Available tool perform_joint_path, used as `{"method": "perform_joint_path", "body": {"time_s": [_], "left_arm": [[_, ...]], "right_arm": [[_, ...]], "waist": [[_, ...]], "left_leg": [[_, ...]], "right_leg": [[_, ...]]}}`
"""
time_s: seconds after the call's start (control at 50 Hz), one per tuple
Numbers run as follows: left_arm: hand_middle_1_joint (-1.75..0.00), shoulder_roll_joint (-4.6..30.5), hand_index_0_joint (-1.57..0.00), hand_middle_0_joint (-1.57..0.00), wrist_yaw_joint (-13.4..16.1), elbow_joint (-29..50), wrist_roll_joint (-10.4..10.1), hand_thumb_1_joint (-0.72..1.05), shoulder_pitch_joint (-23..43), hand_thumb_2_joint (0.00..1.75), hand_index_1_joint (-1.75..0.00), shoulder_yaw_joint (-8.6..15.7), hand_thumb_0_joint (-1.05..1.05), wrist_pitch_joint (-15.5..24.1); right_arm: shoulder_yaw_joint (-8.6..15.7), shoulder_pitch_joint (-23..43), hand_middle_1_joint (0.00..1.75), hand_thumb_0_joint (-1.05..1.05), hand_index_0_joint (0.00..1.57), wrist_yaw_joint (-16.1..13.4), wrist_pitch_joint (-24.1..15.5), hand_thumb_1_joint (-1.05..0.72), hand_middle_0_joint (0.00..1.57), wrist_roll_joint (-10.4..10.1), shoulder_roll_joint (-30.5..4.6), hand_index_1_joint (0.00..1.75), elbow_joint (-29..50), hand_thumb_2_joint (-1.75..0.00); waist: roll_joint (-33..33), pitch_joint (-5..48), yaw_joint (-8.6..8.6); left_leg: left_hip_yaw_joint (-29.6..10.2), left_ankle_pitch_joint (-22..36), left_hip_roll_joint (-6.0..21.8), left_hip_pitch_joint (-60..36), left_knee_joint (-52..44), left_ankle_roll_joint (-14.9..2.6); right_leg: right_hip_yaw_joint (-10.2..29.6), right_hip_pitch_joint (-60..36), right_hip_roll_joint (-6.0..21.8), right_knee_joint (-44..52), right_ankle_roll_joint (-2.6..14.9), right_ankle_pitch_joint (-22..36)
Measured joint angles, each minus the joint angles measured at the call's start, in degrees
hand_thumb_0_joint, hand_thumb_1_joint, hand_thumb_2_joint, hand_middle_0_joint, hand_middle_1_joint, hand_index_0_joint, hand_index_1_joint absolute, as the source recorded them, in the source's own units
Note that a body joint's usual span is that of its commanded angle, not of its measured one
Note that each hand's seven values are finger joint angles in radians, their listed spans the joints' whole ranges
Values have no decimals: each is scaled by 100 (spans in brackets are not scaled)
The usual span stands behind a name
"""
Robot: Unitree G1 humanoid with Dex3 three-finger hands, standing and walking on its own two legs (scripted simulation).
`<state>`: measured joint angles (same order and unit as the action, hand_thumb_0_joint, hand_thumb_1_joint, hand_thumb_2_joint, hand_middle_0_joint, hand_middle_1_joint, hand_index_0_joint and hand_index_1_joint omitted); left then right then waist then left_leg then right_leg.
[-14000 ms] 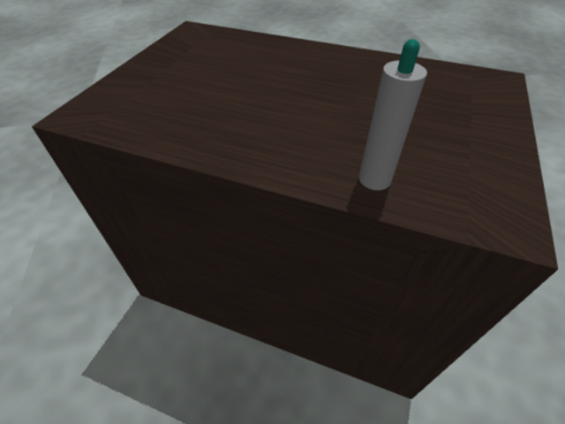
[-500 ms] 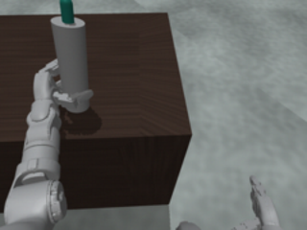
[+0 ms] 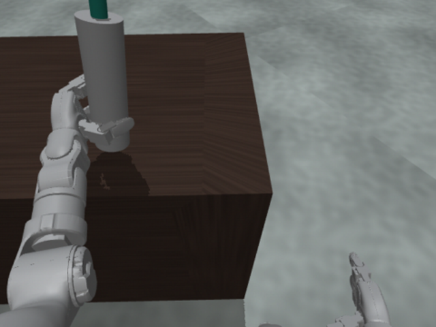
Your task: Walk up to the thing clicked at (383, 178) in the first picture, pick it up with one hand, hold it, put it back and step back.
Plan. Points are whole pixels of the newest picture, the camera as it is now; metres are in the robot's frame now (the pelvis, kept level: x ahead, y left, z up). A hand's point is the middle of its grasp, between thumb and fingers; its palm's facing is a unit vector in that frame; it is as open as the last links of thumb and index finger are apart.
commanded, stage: settle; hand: left
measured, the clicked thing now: (105, 77) +0.46 +0.16 +0.24
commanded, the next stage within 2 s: lift in 0.12 s
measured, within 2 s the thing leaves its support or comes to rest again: neither
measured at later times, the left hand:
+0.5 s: hand (98, 97) +0.45 +0.18 +0.21, palm faces +0.11 -0.99 +0.00, open 10.1 cm
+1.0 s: hand (66, 80) +0.38 +0.18 +0.29, palm faces +0.08 -1.00 -0.02, open 10.1 cm
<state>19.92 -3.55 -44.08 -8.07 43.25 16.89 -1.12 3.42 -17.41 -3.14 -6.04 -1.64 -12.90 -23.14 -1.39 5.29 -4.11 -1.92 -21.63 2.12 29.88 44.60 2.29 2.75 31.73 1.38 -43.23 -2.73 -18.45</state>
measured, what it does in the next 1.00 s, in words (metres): stands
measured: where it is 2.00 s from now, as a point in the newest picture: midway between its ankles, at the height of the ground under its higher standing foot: outside the picture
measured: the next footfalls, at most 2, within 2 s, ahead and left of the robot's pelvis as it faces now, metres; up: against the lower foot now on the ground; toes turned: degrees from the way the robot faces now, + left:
none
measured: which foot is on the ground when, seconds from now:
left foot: down 0.00-1.00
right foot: down 0.00-1.00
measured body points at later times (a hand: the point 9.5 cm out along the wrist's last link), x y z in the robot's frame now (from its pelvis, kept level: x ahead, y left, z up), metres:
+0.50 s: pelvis +0.01 +0.00 +0.01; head +0.01 -0.01 +0.46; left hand +0.44 +0.23 +0.21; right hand +0.16 -0.26 -0.05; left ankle +0.01 +0.14 -0.71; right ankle +0.04 -0.15 -0.71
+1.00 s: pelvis +0.00 +0.00 +0.01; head -0.04 -0.03 +0.46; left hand +0.37 +0.23 +0.29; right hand +0.18 -0.25 -0.05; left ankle +0.01 +0.14 -0.71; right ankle +0.04 -0.15 -0.71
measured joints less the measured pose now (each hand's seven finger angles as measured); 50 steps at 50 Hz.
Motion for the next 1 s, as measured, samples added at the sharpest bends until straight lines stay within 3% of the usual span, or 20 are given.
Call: {"method": "perform_joint_path", "body": {"time_s": [0.32,0.52,0.7,1.0], "left_arm": [[-126,50,-79,-87,-6,-77,16,-54,204,111,-119,-8,4,-250],[-125,-35,-79,-87,-29,583,-28,-54,-80,111,-119,-56,4,-485],[-125,-99,-79,-87,-84,1709,-111,-54,-443,112,-119,-92,4,-1224],[-126,-123,-78,-86,-226,3293,-351,-53,-631,112,-120,-44,4,-3032]], "right_arm": [[-45,47,5,-1,6,3,-156,55,5,-5,40,5,-248,-5],[36,-65,5,-1,6,-16,-288,54,5,-48,0,5,-253,-5],[40,-66,5,-1,6,12,-399,54,5,-62,43,5,-331,-5],[126,21,5,-1,6,110,-483,55,5,-119,-8,5,-592,-4]], "waist": [[-35,41,14],[-82,83,93],[-224,99,225],[-274,63,423]], "left_leg": [[-7,59,4,-158,-155,-10],[4,48,4,-377,-253,-17],[-29,86,-12,-710,-420,-21],[-85,290,-92,-1113,-729,-25]], "right_leg": [[-16,-176,3,180,-6,67],[-16,-405,10,302,-14,68],[-60,-756,34,466,-14,87],[-123,-1149,121,664,-10,196]]}}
